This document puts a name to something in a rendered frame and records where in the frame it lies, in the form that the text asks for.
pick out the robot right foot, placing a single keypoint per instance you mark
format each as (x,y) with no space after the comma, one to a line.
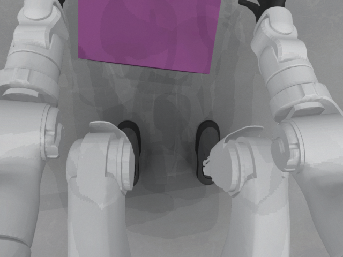
(207,136)

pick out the robot foot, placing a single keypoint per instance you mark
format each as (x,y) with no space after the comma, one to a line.
(133,133)
(207,136)

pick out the left robot forearm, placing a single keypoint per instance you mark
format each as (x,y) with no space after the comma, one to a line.
(34,61)

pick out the robot left upper arm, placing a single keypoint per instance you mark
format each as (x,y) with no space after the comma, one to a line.
(30,135)

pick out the right robot hand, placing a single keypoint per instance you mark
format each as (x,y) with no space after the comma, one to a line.
(264,4)

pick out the right robot forearm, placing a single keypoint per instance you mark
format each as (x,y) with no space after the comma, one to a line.
(288,75)

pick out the robot left foot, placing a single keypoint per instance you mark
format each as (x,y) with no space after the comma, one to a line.
(133,133)

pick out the carton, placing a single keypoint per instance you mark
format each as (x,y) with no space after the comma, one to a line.
(175,35)

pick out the robot right upper arm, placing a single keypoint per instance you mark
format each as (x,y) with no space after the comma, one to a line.
(311,149)

